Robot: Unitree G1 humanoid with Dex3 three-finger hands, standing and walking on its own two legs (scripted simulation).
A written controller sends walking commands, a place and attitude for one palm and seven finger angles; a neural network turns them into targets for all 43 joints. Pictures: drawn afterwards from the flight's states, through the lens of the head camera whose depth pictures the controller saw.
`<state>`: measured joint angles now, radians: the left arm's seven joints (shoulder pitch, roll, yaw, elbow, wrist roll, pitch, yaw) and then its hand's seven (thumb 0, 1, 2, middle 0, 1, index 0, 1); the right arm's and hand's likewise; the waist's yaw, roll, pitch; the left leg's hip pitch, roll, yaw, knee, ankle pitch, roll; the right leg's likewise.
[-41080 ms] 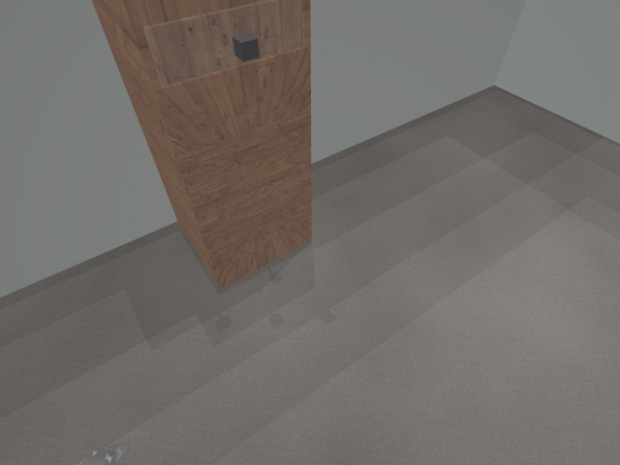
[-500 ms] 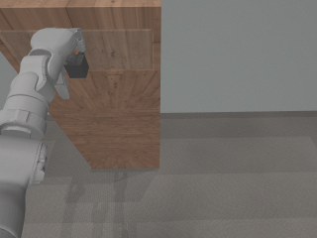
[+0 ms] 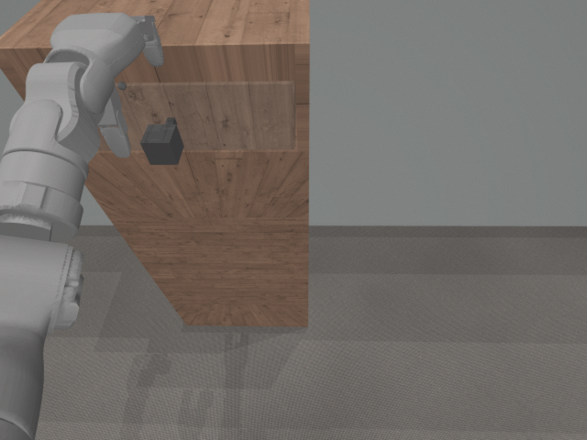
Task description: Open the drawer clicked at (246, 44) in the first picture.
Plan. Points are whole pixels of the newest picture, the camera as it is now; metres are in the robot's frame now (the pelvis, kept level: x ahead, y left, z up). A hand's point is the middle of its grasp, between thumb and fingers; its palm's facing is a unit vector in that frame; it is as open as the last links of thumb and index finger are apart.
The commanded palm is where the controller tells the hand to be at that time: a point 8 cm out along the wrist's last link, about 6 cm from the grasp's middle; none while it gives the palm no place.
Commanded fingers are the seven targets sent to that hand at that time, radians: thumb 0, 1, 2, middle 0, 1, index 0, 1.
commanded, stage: lift the hand off the handle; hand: left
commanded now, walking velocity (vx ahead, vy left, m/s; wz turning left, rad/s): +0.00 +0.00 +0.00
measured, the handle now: (166, 136) +0.53 +0.19 +0.12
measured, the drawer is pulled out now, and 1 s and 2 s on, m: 0.00 0.00 0.00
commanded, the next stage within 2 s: draw the hand back to the body in 0.36 s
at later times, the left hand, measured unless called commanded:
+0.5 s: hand (111, 59) +0.50 +0.21 +0.26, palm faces -0.05 -0.02 -1.00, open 13.9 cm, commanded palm +0.47 +0.22 +0.33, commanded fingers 0.00 -0.50 0.30 -0.30 -1.20 -0.30 -1.20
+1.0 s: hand (35, 143) +0.36 +0.24 +0.25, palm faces +0.11 +0.01 -0.99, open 13.9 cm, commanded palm +0.32 +0.24 +0.32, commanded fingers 0.00 -0.50 0.30 -0.30 -1.20 -0.30 -1.20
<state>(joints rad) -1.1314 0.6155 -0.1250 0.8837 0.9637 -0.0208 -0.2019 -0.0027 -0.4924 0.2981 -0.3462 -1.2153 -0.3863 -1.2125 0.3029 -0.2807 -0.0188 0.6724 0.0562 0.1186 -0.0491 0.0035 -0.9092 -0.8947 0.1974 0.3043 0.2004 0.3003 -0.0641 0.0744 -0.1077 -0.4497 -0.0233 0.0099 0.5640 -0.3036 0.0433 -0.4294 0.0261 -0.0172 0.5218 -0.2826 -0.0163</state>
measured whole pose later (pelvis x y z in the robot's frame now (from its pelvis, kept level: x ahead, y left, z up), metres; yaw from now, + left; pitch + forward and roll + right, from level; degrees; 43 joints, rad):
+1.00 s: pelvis -0.01 +0.01 +0.01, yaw +2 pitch +3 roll -1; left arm -0.65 0.65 -0.09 0.14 0.82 0.12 -0.35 0.00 -0.49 0.30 -0.32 -1.20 -0.32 -1.20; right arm 0.08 -0.30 0.02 0.57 0.08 0.14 0.01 0.01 -0.91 -0.90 0.19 0.30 0.20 0.30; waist 0.07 0.10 -0.08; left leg -0.29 -0.06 -0.01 0.49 -0.27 0.05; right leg -0.27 -0.01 -0.04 0.48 -0.27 0.00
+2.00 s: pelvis -0.03 -0.05 +0.01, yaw +3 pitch -5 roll +0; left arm 0.23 0.38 0.49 -0.61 -0.13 -0.16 0.10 0.00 0.78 0.85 -0.22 -0.37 -0.22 -0.36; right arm 0.11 -0.21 0.03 0.68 0.02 -0.15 -0.09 0.01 -0.91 -0.90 0.20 0.30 0.20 0.30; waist 0.09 0.09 0.02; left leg -0.13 0.01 -0.06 0.47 -0.25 -0.02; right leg -0.09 0.06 -0.08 0.42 -0.24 -0.07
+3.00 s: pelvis -0.13 +0.00 -0.01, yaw +5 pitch +0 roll -2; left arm 0.33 0.47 0.56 -0.82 -0.04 -0.25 0.14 0.01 0.88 0.90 -0.21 -0.30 -0.21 -0.30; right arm 0.23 -0.23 0.02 0.60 0.01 -0.06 -0.06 0.01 -0.91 -0.89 0.20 0.30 0.20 0.30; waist -0.02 0.00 0.00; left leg -0.48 -0.02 -0.01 0.66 -0.25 0.03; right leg -0.41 -0.01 -0.10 0.56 -0.16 -0.01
